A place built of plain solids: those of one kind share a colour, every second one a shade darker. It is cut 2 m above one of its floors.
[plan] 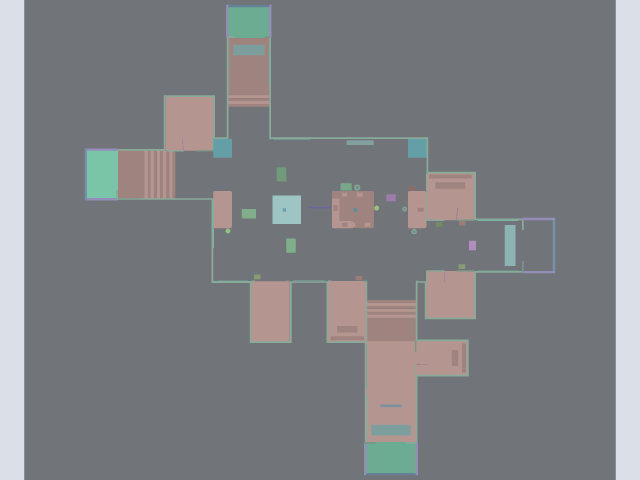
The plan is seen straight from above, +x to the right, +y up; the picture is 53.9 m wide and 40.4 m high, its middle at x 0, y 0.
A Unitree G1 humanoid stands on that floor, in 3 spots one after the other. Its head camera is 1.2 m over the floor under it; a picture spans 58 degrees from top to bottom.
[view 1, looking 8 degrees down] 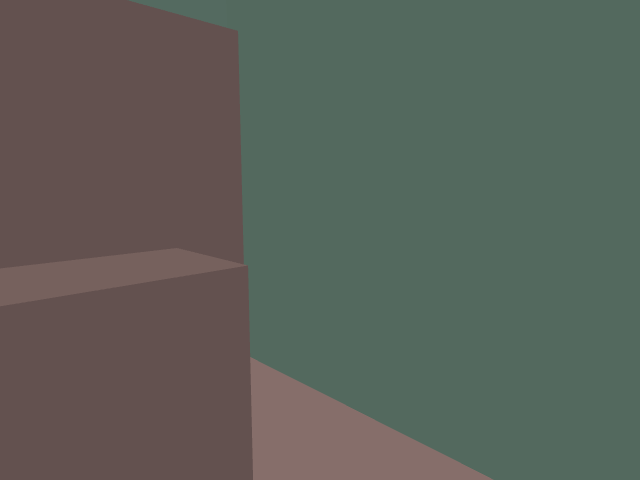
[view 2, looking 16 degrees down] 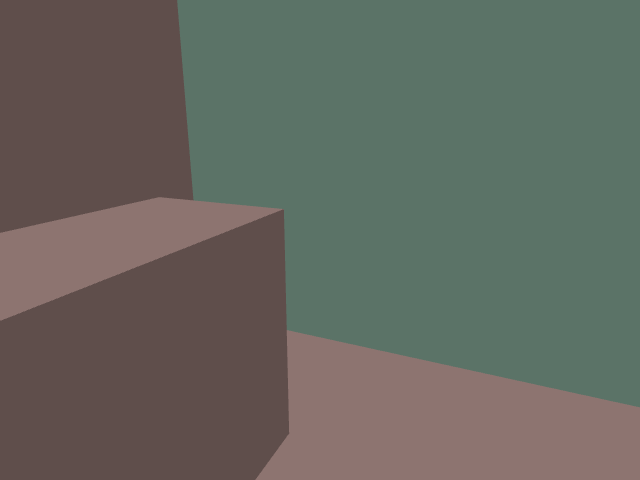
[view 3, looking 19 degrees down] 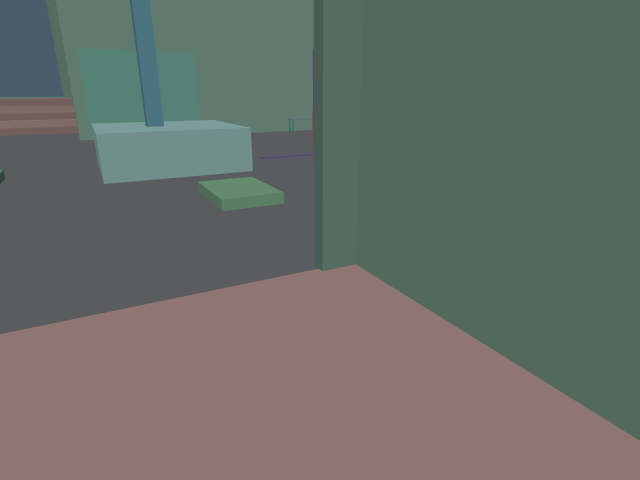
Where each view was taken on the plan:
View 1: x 2.30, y -5.99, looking -134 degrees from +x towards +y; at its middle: wall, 2.35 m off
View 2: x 10.98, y -4.56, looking -156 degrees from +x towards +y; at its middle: wall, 2.29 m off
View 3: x -4.15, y -5.99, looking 62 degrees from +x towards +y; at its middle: wall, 3.00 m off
